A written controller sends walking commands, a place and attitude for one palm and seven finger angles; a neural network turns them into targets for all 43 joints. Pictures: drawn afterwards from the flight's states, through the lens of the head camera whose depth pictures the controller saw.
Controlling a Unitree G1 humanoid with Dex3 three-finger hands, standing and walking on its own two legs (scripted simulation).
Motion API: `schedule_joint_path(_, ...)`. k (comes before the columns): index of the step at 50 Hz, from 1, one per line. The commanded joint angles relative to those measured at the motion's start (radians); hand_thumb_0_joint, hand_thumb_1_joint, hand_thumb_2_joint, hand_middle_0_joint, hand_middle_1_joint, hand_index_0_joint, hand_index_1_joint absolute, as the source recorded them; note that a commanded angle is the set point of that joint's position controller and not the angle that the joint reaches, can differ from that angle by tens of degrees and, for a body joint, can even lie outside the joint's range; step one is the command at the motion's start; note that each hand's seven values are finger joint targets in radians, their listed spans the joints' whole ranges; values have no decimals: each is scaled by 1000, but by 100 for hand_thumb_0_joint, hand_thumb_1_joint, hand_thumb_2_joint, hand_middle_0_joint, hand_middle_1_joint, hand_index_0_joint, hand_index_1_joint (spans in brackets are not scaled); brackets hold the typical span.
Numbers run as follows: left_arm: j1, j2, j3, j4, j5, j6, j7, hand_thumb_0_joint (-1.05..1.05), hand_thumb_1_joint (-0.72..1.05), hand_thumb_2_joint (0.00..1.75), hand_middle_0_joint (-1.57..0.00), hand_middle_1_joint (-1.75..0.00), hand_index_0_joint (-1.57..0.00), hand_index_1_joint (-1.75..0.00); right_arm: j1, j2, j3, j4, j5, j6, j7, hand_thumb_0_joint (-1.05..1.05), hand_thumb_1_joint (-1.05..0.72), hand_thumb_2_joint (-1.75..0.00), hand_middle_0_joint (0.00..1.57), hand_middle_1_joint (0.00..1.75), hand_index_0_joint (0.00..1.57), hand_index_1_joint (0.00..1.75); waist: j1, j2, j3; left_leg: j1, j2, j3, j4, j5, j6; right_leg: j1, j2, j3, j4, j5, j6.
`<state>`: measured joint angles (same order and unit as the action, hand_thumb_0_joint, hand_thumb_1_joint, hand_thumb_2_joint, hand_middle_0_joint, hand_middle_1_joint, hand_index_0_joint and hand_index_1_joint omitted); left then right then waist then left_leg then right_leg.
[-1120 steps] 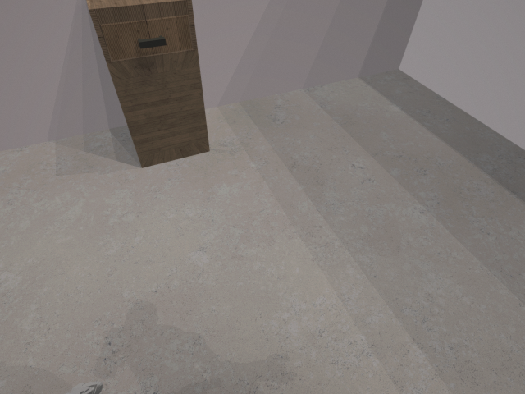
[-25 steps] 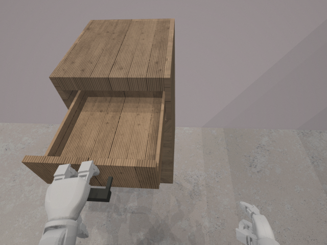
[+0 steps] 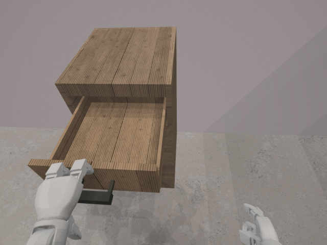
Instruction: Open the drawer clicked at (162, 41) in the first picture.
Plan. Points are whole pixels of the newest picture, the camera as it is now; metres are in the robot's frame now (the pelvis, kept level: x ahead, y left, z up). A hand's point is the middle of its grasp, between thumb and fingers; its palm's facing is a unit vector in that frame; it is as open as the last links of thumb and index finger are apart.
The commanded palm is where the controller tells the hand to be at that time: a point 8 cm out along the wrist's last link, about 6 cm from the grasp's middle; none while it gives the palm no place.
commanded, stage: lift the hand off the handle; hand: left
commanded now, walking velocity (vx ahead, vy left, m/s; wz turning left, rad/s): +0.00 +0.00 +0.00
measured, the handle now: (94, 189) +0.26 +0.24 -0.05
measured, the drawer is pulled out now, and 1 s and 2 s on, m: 0.28 0.28 0.28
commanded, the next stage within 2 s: draw the hand back to the body in 0.96 s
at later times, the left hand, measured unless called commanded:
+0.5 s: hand (70, 191) +0.21 +0.24 +0.06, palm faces +0.04 -0.11 -0.99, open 13.8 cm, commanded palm +0.19 +0.24 +0.12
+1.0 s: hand (62, 188) +0.20 +0.24 +0.09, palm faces +0.05 -0.12 -0.99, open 13.8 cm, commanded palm +0.18 +0.23 +0.15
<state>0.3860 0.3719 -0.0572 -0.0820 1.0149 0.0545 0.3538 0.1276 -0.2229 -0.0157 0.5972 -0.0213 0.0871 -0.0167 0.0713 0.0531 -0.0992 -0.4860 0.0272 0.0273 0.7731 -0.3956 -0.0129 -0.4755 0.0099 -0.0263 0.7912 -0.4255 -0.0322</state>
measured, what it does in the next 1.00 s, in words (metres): stands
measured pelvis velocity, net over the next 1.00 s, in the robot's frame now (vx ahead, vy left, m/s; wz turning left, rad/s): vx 0.01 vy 0.00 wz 0.01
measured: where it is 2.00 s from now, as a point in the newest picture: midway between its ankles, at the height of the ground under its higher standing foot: outside the picture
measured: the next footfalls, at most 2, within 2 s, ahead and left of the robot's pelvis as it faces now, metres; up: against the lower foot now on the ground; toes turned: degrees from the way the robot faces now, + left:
none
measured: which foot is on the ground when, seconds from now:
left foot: down 0.00-1.00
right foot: down 0.00-1.00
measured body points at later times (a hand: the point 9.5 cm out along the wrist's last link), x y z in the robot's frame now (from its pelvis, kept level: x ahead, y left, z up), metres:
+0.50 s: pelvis +0.00 +0.00 +0.01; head +0.01 -0.03 +0.46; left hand +0.20 +0.24 +0.11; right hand +0.21 -0.21 -0.09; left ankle +0.00 +0.13 -0.71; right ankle -0.01 -0.10 -0.71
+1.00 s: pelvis +0.01 +0.00 +0.02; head +0.01 -0.03 +0.47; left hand +0.19 +0.24 +0.14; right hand +0.23 -0.20 -0.07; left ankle +0.00 +0.13 -0.71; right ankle -0.01 -0.10 -0.71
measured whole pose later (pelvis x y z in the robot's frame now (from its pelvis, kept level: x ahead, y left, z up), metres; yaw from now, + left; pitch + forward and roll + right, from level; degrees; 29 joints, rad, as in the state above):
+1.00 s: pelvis +0.01 +0.00 +0.02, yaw +0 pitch +2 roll +0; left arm 0.40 0.42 -0.05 -0.29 0.95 0.08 0.16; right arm 0.12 -0.23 0.01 0.58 0.00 0.09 0.00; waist 0.10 0.08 -0.05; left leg -0.29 0.02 0.02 0.59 -0.32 -0.01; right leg -0.28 0.01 -0.03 0.59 -0.35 -0.03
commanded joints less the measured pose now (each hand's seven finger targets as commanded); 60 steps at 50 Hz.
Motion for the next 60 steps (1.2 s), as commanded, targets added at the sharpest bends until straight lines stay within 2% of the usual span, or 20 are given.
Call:
schedule_joint_path(1, -133, 158, 91, -256, -11, -17, 15, 0, -50, 30, -30, -120, -30, -120, -139, -93, -24, -168, -5, -59, -5, 0, -90, -90, 20, 30, 20, 30, -1, -25, -162, 146, -54, 1, -101, 241, 40, 50, 6, 31, -161, 302, 5)
schedule_joint_path(4, -115, 147, 83, -245, -17, -28, 2, 0, -50, 30, -30, -120, -30, -120, -139, -91, -26, -164, -4, -62, -7, 0, -90, -90, 20, 30, 20, 30, -3, -31, -129, 142, -54, -2, -110, 236, 42, 52, 9, 24, -171, 294, 5)
schedule_joint_path(10, -135, 186, 125, -220, -11, -13, -10, 0, -50, 30, -30, -120, -30, -120, -151, -92, -24, -162, 4, -55, -7, 0, -90, -90, 20, 30, 20, 30, 12, -39, -109, 147, -50, 1, -141, 223, 36, 74, 12, 26, -199, 261, 1)
schedule_joint_path(12, -182, 163, 94, -225, -13, -5, -18, 0, -50, 30, -30, -120, -30, -120, -154, -89, -21, -161, 6, -55, -7, 0, -90, -90, 20, 30, 20, 30, 6, -47, -100, 154, -52, 1, -147, 222, 39, 74, 10, 22, -202, 265, 4)
schedule_joint_path(15, -114, 186, 124, -256, -28, 4, -31, 0, -50, 30, -30, -120, -30, -120, -156, -90, -22, -172, 9, -57, -7, 0, -90, -90, 20, 30, 20, 30, 27, -17, -151, 181, -51, 5, -159, 276, 36, 134, 9, 26, -206, 329, 0)
schedule_joint_path(16, -110, 183, 118, -261, -31, 7, -37, 0, -50, 30, -30, -120, -30, -120, -155, -88, -16, -170, 10, -57, -4, 0, -90, -90, 20, 30, 20, 30, 27, -35, -149, 182, -52, 6, -162, 279, 37, 135, 6, 23, -206, 333, 4)
schedule_joint_path(22, -177, 184, 98, -275, -39, 5, -79, 0, -50, 30, -30, -120, -30, -120, -163, -93, -11, -165, 11, -55, -6, 0, -90, -90, 20, 30, 20, 30, 6, -41, -67, 189, -51, 3, -187, 248, 41, 115, 5, 21, -245, 288, 9)
schedule_joint_path(25, -200, 216, 125, -298, -39, -10, -88, 0, -50, 30, -30, -120, -30, -120, -162, -94, -12, -166, 8, -57, -9, 0, -90, -90, 20, 30, 20, 30, 14, -17, -89, 215, -51, 3, -197, 255, 41, 134, 4, 25, -261, 279, 5)
schedule_joint_path(28, -179, 184, 96, -352, -44, -27, -92, 0, -50, 30, -30, -120, -30, -120, -152, -88, -15, -173, 7, -64, -3, 0, -90, -90, 20, 30, 20, 30, 18, 4, -130, 248, -53, 2, -194, 296, 42, 144, 4, 16, -253, 314, 3)
schedule_joint_path(33, -110, 185, 113, -355, -47, -15, -97, 0, -50, 30, -30, -120, -30, -120, -152, -90, -16, -178, 10, -58, 9, 0, -90, -90, 20, 30, 20, 30, 26, -40, -104, 240, -48, 6, -204, 337, 39, 161, 8, 12, -259, 369, 4)
schedule_joint_path(35, -92, 200, 135, -373, -45, -2, -100, 0, -50, 30, -30, -120, -30, -120, -166, -91, -14, -185, 14, -54, 16, 0, -90, -90, 20, 30, 20, 30, 34, -29, -104, 244, -42, 3, -216, 356, 33, 182, 8, 17, -263, 381, -3)
schedule_joint_path(37, -69, 171, 104, -398, -47, 9, -108, 0, -50, 30, -30, -120, -30, -120, -163, -88, -13, -191, 18, -51, 24, 0, -90, -90, 20, 30, 20, 30, 36, -34, -111, 252, -42, 9, -220, 370, 36, 195, 6, 7, -260, 406, 0)
schedule_joint_path(39, -57, 197, 128, -416, -51, 19, -113, 0, -50, 30, -30, -120, -30, -120, -166, -91, -11, -195, 18, -48, 24, 0, -90, -90, 20, 30, 20, 30, 39, -38, -118, 259, -43, 12, -223, 378, 37, 212, 3, 10, -264, 428, 4)
schedule_joint_path(44, -73, 206, 131, -420, -62, 25, -138, 0, -50, 30, -30, -120, -30, -120, -170, -93, -5, -193, 20, -45, 21, 0, -90, -90, 20, 30, 20, 30, 28, -46, -72, 267, -42, 12, -239, 341, 40, 200, 2, 14, -298, 382, 8)
schedule_joint_path(48, -142, 166, 77, -400, -70, 13, -166, 0, -50, 30, -30, -120, -30, -120, -164, -95, -1, -191, 18, -48, 18, 0, -90, -90, 20, 30, 20, 30, 10, -44, -28, 271, -42, 6, -249, 305, 44, 167, 4, 4, -318, 318, 10)
schedule_joint_path(50, -141, 197, 112, -415, -69, -3, -167, 0, -50, 30, -30, -120, -30, -120, -174, -93, -3, -191, 16, -58, 15, 0, -90, -90, 20, 30, 20, 30, 20, -23, -55, 292, -40, 3, -247, 313, 43, 179, 6, 18, -326, 318, 3)
schedule_joint_path(53, -139, 195, 105, -425, -59, -23, -167, 0, -50, 30, -30, -120, -30, -120, -152, -93, -5, -189, 10, -57, 15, 0, -90, -90, 20, 30, 20, 30, 25, -32, -88, 296, -44, 6, -242, 330, 44, 188, 3, 6, -316, 335, 4)
schedule_joint_path(55, -146, 252, 168, -423, -57, -27, -155, 0, -50, 30, -30, -120, -30, -120, -174, -94, -1, -187, 10, -57, 12, 0, -90, -90, 20, 30, 20, 30, 33, -10, -77, 294, -41, 0, -247, 318, 38, 197, 3, 20, -328, 322, -3)
schedule_joint_path(58, -121, 240, 173, -421, -56, -31, -145, 0, -50, 30, -30, -120, -30, -120, -161, -90, -4, -187, 11, -52, 12, 0, -90, -90, 20, 30, 20, 30, 41, -1, -92, 292, -42, 6, -248, 339, 37, 208, 2, 9, -319, 346, -3)
schedule_joint_path(60, -108, 265, 212, -397, -68, -21, -145, 0, -50, 30, -30, -120, -30, -120, -179, -92, -4, -189, 20, -52, 13, 0, -90, -90, 20, 30, 20, 30, 40, -11, -76, 287, -38, 2, -254, 340, 32, 214, 4, 20, -329, 347, -4)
